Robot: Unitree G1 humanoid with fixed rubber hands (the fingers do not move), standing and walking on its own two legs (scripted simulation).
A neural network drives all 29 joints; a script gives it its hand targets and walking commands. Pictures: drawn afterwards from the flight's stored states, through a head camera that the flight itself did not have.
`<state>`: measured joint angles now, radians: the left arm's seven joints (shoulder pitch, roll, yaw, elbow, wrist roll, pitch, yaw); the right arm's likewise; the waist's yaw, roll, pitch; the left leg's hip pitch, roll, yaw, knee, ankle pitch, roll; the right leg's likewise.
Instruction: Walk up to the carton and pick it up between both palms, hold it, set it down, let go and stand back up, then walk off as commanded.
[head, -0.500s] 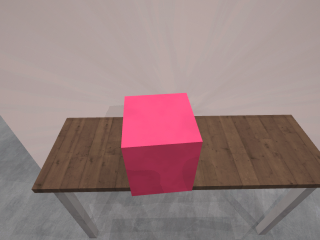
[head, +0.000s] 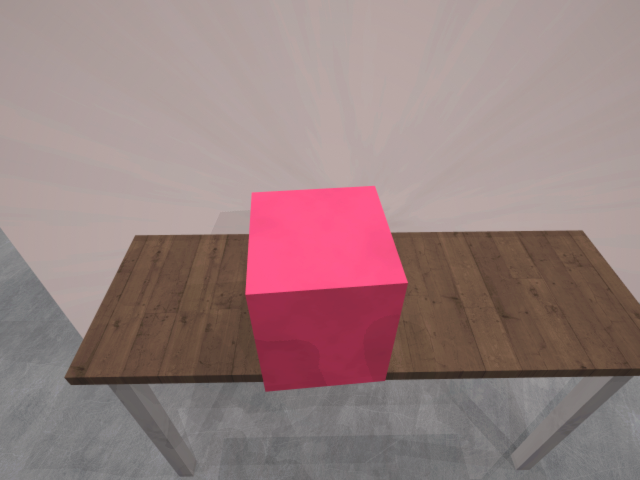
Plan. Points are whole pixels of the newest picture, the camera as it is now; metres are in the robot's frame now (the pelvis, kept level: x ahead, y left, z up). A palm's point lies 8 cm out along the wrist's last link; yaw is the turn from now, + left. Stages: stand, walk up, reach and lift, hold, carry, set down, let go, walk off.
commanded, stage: stand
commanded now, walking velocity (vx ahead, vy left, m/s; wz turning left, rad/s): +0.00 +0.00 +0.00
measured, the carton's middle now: (320, 289) +0.44 +0.04 -0.01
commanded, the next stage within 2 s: walk off in 0.24 s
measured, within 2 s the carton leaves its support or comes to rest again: neither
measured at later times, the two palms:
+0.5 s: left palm out of the picture +0.05 +0.29 -0.12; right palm out of the picture +0.09 -0.29 -0.11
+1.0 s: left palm out of the picture -0.06 +0.25 -0.09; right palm out of the picture -0.02 -0.36 -0.16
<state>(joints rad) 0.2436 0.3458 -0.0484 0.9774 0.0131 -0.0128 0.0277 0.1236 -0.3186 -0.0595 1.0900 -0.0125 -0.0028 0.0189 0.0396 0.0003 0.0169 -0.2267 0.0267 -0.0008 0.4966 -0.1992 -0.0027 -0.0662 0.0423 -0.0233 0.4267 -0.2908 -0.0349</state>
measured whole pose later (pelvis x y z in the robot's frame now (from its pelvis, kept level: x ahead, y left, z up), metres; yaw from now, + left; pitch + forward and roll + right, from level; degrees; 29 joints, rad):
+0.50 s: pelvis -0.01 +0.00 +0.00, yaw +0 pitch -4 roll -1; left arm 0.21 0.35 -0.05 0.99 0.01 -0.01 0.03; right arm 0.12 -0.32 -0.06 1.05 -0.01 0.01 0.02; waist 0.04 0.00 0.03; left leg -0.25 0.02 0.00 0.50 -0.19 0.00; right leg -0.10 0.04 -0.02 0.45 -0.29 -0.03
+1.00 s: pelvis -0.14 -0.05 -0.02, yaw -1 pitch -3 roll +3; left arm 0.17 0.34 0.00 0.85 0.01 0.02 0.02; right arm 0.11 -0.45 -0.06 0.83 -0.01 0.11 0.01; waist 0.04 0.10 0.23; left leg -0.41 -0.08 -0.02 1.14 -0.43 0.01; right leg -0.37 0.04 -0.02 0.66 -0.24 -0.09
